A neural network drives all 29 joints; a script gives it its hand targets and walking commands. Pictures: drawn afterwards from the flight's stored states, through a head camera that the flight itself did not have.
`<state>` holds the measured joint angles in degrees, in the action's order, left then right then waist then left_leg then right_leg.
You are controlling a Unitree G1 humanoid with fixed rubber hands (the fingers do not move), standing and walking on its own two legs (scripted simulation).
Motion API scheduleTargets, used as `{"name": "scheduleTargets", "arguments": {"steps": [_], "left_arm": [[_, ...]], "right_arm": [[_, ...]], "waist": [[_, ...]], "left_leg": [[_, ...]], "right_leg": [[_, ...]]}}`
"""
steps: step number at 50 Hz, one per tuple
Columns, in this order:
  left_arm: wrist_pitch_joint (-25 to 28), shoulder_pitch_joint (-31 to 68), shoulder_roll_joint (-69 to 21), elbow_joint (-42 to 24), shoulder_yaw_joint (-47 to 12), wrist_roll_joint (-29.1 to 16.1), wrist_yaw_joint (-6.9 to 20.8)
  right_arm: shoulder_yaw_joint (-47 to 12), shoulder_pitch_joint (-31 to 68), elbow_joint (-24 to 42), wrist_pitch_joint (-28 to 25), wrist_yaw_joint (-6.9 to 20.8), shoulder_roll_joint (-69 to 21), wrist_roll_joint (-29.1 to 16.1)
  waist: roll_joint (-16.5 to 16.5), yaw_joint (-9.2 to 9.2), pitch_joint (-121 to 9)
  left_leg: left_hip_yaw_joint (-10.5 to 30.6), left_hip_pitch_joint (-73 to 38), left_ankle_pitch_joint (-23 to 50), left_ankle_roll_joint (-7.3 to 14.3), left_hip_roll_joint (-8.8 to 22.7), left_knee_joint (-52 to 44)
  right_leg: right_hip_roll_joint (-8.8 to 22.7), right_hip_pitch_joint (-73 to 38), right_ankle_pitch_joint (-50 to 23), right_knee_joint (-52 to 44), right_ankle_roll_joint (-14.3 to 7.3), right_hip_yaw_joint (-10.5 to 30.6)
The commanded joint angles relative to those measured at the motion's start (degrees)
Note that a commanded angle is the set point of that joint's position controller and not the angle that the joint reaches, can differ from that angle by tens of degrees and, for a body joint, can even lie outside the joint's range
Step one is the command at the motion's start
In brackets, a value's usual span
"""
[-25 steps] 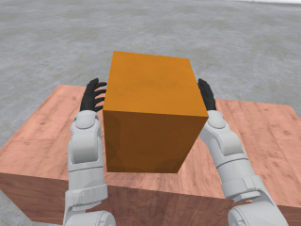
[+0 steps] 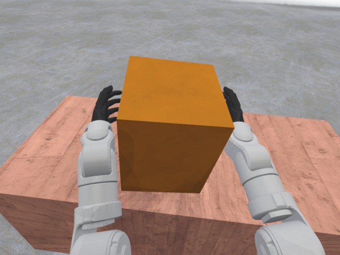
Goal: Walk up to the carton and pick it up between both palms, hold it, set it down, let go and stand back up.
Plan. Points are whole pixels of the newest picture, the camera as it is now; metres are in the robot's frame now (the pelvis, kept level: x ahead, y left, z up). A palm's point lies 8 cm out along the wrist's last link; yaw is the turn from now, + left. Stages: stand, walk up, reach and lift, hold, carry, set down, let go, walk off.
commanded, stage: hold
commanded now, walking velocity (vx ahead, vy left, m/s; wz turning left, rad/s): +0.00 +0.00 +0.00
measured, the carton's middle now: (166, 128) +0.38 +0.02 +0.14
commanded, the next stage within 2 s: none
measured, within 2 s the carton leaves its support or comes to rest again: neither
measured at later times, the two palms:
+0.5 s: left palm (103, 122) +0.36 +0.16 +0.19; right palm (232, 122) +0.36 -0.13 +0.18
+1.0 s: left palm (103, 122) +0.36 +0.16 +0.19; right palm (233, 122) +0.36 -0.14 +0.18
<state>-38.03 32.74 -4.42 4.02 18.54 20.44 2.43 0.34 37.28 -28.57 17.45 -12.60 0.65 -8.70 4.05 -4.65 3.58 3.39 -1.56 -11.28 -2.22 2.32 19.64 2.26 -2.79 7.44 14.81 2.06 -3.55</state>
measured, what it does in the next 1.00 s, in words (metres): stands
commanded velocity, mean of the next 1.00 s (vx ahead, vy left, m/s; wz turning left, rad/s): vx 0.00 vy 0.00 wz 0.00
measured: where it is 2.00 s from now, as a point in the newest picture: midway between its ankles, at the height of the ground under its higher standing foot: outside the picture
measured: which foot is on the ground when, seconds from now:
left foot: down 0.00-1.00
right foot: down 0.00-1.00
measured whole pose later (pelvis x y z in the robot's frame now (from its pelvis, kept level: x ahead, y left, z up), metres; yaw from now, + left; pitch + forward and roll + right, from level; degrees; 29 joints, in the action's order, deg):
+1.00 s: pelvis +0.00 +0.00 +0.00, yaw +0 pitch -10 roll -1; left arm -37.8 32.5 -4.3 3.8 18.4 20.1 2.4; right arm 0.3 36.9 -27.9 17.0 -12.8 0.5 -8.4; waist 4.1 -5.0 4.1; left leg 3.6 -1.7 -11.2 -2.2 2.2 19.4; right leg 2.3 -3.0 7.4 14.7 2.0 -3.8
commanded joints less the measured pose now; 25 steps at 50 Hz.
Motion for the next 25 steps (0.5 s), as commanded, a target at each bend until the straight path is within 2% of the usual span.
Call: {"name": "scheduleTargets", "arguments": {"steps": [1, 9, 20, 25], "left_arm": [[2.6, 34.1, -27.9, -4.8, -30.8, -9.6, 9.1], [2.7, 34.1, -27.8, -3.6, -30.7, -9.3, 8.9], [2.5, 32.4, -27.9, -5.7, -31.5, -9.5, 8.7], [2.4, 32.1, -27.5, -6.0, -31.8, -9.5, 8.7]], "right_arm": [[-20.4, 38.9, 18.4, -5.1, 6.1, -31.2, -4.2], [-19.5, 38.5, 17.1, -5.0, 6.4, -30.6, -3.3], [-21.3, 37.7, 19.4, -5.2, 6.0, -30.4, -4.6], [-21.8, 37.1, 19.8, -4.9, 5.9, -30.1, -4.6]], "waist": [[-5.6, -1.01, -22.7], [-5.7, -1.13, -21.0], [-6.0, -1.12, -23.3], [-5.7, -1.02, -22.6]], "left_leg": [[-5.6, -0.5, 16.4, -0.9, -6.1, -1.7], [-5.2, 0.0, 14.5, -0.9, -5.7, -2.4], [-5.0, -1.8, 19.2, -1.4, -5.9, -1.0], [-5.1, -1.4, 18.7, -1.3, -5.9, -1.3]], "right_leg": [[-5.8, -8.1, -8.8, 0.0, 0.1, -3.2], [-5.7, -6.7, -6.0, -0.4, -0.3, -3.4], [-5.7, -8.1, -10.4, 0.2, 0.0, -3.2], [-5.6, -8.6, -10.5, 0.0, -0.1, -3.1]]}}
